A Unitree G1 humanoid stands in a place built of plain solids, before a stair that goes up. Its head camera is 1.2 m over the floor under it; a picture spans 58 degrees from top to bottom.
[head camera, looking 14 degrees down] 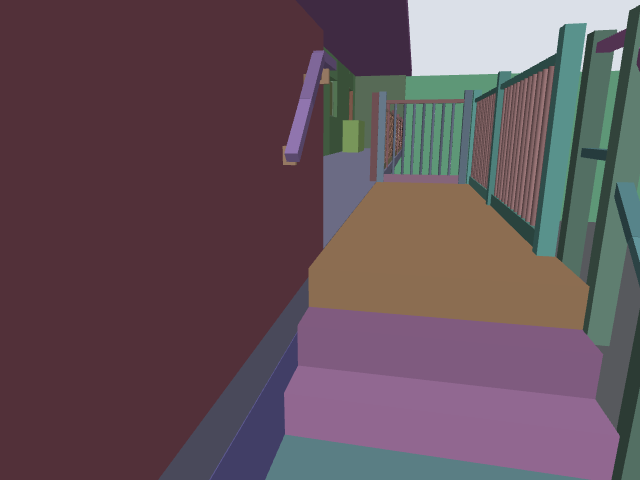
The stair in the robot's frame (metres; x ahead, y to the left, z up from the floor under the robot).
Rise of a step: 0.19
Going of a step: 0.21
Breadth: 1.20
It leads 12 degrees to the right of straight ahead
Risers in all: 3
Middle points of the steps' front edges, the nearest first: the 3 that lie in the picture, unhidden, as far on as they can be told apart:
1.40 -0.44 0.19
1.61 -0.49 0.39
1.82 -0.53 0.58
